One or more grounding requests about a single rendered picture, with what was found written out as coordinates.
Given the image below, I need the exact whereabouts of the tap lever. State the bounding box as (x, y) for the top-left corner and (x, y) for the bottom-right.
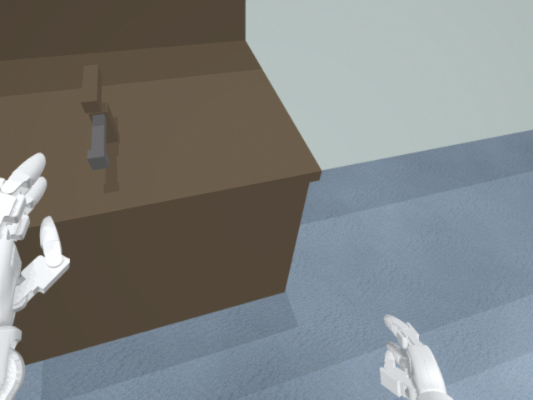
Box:
(87, 114), (109, 170)

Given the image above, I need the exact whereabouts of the left robot hand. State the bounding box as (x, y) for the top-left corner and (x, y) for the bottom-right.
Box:
(0, 152), (70, 326)

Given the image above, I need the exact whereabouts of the right robot hand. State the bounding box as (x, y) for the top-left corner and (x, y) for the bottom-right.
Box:
(380, 314), (447, 400)

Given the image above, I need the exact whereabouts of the left robot forearm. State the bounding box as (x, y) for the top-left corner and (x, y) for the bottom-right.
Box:
(0, 326), (25, 400)

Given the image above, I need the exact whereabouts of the counter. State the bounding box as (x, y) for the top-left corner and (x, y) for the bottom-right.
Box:
(0, 0), (321, 365)

